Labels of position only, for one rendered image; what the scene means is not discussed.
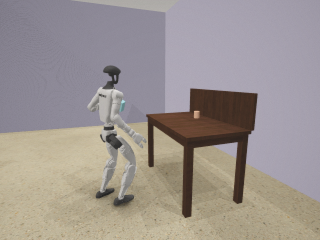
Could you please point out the table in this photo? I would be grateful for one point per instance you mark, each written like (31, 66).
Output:
(224, 117)

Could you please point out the robot left foot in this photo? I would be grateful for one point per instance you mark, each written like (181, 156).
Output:
(108, 191)

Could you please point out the right robot hand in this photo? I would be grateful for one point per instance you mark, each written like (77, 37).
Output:
(137, 139)

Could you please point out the left robot thigh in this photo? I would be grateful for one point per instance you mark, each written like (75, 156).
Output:
(112, 162)

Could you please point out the robot right upper arm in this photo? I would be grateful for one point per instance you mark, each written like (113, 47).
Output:
(117, 97)

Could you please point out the robot right forearm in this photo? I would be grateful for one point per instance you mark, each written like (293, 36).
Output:
(121, 124)

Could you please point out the robot left upper arm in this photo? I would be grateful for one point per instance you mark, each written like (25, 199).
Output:
(92, 105)

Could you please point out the sponge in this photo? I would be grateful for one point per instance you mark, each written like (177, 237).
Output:
(122, 105)

